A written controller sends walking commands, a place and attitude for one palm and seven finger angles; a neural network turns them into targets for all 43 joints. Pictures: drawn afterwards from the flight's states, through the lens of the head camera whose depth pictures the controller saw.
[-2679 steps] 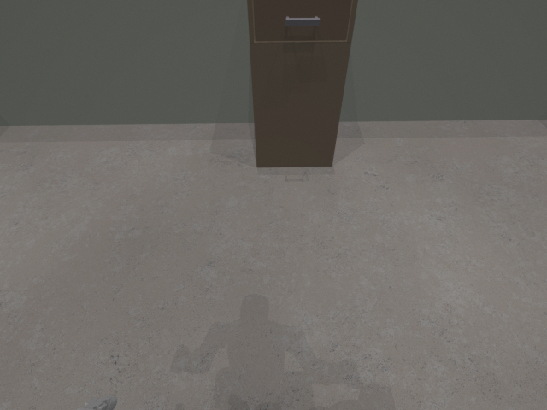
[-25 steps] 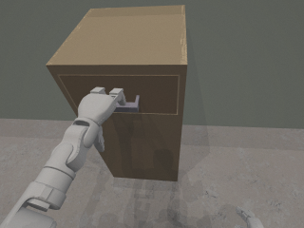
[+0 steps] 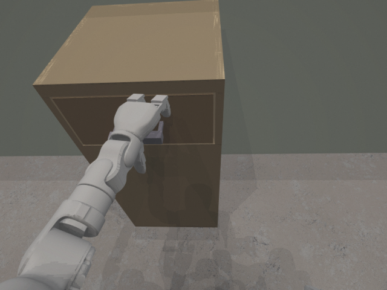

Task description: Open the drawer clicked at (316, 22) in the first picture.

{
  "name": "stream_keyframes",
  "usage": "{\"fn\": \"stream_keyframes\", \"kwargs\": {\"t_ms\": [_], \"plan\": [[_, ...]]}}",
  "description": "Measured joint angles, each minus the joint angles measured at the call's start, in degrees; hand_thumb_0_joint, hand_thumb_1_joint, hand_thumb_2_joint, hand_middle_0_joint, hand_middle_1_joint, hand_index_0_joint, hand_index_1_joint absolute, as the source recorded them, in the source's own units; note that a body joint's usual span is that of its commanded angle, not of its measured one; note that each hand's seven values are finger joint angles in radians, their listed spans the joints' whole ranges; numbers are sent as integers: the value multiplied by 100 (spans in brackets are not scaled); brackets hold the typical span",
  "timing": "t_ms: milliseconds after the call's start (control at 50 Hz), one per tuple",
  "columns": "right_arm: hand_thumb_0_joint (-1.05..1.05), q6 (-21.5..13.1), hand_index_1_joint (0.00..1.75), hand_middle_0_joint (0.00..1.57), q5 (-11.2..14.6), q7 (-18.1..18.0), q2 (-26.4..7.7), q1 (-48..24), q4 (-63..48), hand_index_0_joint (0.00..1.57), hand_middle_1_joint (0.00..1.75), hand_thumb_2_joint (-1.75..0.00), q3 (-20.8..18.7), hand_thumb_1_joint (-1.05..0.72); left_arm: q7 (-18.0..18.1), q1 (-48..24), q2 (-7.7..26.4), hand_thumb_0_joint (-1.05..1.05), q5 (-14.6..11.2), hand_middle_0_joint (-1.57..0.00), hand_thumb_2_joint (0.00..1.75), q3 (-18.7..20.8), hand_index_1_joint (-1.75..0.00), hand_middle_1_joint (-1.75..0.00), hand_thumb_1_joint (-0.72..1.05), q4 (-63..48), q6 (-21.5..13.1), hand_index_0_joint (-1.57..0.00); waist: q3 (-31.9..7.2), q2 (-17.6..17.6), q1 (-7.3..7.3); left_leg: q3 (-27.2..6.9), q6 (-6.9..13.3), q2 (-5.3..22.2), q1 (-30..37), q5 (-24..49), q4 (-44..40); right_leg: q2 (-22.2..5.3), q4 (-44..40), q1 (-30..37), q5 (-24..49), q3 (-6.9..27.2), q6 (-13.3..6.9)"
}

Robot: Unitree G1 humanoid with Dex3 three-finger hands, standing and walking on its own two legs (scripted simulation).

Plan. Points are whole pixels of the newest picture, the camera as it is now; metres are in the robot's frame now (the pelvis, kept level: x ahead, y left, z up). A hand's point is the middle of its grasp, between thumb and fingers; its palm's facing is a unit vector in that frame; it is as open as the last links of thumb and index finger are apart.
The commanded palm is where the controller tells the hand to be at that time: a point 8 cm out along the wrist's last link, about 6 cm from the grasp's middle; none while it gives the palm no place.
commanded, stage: move the hooked fingers above the handle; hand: left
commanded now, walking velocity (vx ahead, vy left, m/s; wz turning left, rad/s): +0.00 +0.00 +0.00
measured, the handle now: (137, 131) +0.48 +0.17 +0.03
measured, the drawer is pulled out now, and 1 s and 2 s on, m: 0.00 0.00 0.00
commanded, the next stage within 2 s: none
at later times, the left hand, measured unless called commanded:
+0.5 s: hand (135, 142) +0.40 +0.15 +0.09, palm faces -0.03 -0.03 -1.00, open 13.8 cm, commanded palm +0.40 +0.18 +0.15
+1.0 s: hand (141, 135) +0.42 +0.14 +0.08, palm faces +0.03 -0.08 -1.00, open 13.8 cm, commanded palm +0.41 +0.19 +0.15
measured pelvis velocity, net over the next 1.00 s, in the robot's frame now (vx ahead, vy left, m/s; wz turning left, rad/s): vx -0.01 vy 0.00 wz -0.01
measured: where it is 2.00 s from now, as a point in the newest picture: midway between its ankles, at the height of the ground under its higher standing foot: outside the picture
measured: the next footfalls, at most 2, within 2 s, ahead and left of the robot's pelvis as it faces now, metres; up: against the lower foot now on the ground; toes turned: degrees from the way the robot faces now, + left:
none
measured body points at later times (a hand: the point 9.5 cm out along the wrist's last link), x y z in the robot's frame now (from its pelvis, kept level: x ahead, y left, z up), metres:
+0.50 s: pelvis -0.01 -0.01 +0.00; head +0.01 -0.04 +0.45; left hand +0.40 +0.15 +0.14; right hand +0.11 -0.28 -0.13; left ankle -0.04 +0.10 -0.73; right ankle -0.02 -0.10 -0.73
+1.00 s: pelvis -0.01 +0.00 +0.00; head +0.03 -0.02 +0.45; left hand +0.42 +0.14 +0.14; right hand +0.07 -0.26 -0.14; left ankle -0.04 +0.10 -0.73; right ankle -0.02 -0.10 -0.73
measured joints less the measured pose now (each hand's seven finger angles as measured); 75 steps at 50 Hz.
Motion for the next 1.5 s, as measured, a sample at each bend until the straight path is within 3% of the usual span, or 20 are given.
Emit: {"fn": "stream_keyframes", "kwargs": {"t_ms": [80,140,280,340,420,540,660,720,780,840,900,960,1000,1060,1120,1200,1260,1320,1380,1500], "plan": [[1,28,29,20,-12,33,38,-30,68,19,30,-90,41,-91,482,-105,41,0,126,-36,30,297,-120,-123,-49,266,111,-32,-28,-12,-28,117,-26,54,-53,11,-26,62,22,-118,34,113,-26],[1,98,29,20,13,52,41,-54,99,19,30,-90,82,-91,617,-82,50,0,258,-39,30,368,-120,-125,-49,444,565,-32,-44,35,-37,177,-42,87,-14,59,-118,100,-43,-115,94,173,-38],[1,191,29,20,113,-88,39,-59,-4,20,30,-90,133,-91,57,109,434,0,10,-36,30,542,-121,-123,-49,580,1085,-33,0,52,-78,126,-84,126,187,196,-335,138,-242,93,202,124,-85],[1,104,29,20,119,-133,-19,8,-61,20,30,-90,56,-91,-275,152,549,0,-103,-34,30,326,-121,-122,-49,417,933,-33,36,28,-23,2,-98,119,214,214,-313,122,-291,194,210,1,-105],[1,-37,29,20,82,-169,-126,23,-67,20,30,-90,-37,-91,-453,147,489,0,-148,-33,30,-4,-120,-121,-49,133,368,-33,67,-13,62,-133,-99,85,177,195,-192,79,-245,236,179,-136,-109],[1,-151,29,20,67,-146,-131,-183,-25,19,30,-90,-19,-91,43,-94,251,0,-24,-33,30,49,-120,-120,-49,324,-192,-33,43,-81,-10,-107,-87,62,17,153,-29,52,-69,60,140,-115,-95],[1,-123,29,20,83,-104,7,-232,-15,20,30,-90,121,-91,512,-516,455,0,198,-32,30,464,-120,-120,-49,1083,416,-32,4,-77,-138,45,-86,98,-131,168,-32,95,-30,-158,192,32,-84],[1,-56,29,20,108,-102,34,-106,2,20,30,-90,151,-91,339,-671,613,0,142,-32,30,529,-120,-120,-49,1461,730,-32,-5,-26,-160,59,-74,102,-154,183,-72,101,-83,-177,220,48,-71],[1,-11,29,20,122,-99,23,123,12,20,30,-90,112,-91,-67,-661,607,0,-32,-32,30,345,-122,-120,-49,1407,772,-33,-16,19,-127,7,-52,84,-132,186,-97,81,-151,-115,223,-1,-53],[1,-4,29,20,84,-101,-1,297,41,20,30,-90,58,-90,-406,-479,495,0,-149,-32,30,139,-122,-120,-49,1129,506,-33,-20,25,-104,-38,-28,60,-103,154,-71,55,-161,-53,191,-43,-33],[1,-35,29,20,42,-103,-20,365,50,20,30,-90,1,-90,-443,-229,323,0,-149,-32,30,99,-121,-120,-49,765,-34,-33,1,-3,-103,-41,-5,41,-103,98,-4,36,-111,-43,143,-46,-14],[1,-68,29,20,-2,-87,-21,346,41,20,30,-90,-57,-91,-95,10,222,0,-1,-32,30,241,-121,-120,-49,412,-494,-33,-20,-29,-118,18,12,37,-139,47,56,34,-36,-105,106,12,1],[1,-95,29,20,-14,-58,-9,288,69,20,30,-90,-81,-91,297,37,206,0,130,-33,30,382,-121,-120,-49,338,-561,-33,-44,-35,-127,63,17,38,-178,23,90,36,13,-165,90,56,11],[1,-97,29,20,-3,6,14,145,150,20,30,-90,-59,-91,827,-107,259,0,250,-33,30,581,-120,-120,-49,482,-209,-33,-54,-26,-107,137,23,47,-201,20,84,50,30,-222,103,130,22],[1,-38,29,20,36,53,23,5,227,19,30,-90,12,-91,946,-279,235,0,278,-39,30,423,-120,-125,-49,743,299,-32,-76,15,-62,181,31,50,-167,66,-2,57,-42,-207,158,175,37],[1,129,29,20,101,34,48,-133,172,20,30,-90,122,-91,573,-335,165,0,118,-38,30,406,-123,-125,-49,973,955,-33,-128,58,-66,209,40,50,-12,150,-182,62,-187,-77,234,209,49],[1,189,29,20,139,-61,74,-179,34,20,30,-90,197,-91,117,-297,276,0,11,-36,30,494,-123,-123,-49,1145,1165,-33,-123,33,-111,191,36,54,118,190,-273,67,-270,55,263,193,43],[1,132,29,20,135,-136,74,-123,-139,20,30,-90,185,-90,-303,-186,456,0,-39,-35,30,437,-122,-122,-49,1075,969,-33,-65,-49,-105,116,24,57,159,200,-264,64,-298,138,263,117,22],[1,7,29,20,87,-167,16,-12,-245,20,30,-90,80,-90,-516,-13,545,0,-45,-34,30,195,-121,-121,-49,664,481,-33,7,-114,-23,9,18,46,109,171,-153,45,-265,160,234,7,9],[1,-176,29,20,28,-137,-109,-2,-102,20,30,-90,-96,-91,-66,-45,392,0,31,-33,30,-71,-120,-120,-49,243,-374,-33,67,-118,52,-106,30,-10,-141,63,154,-22,-30,-16,119,-114,25]]}}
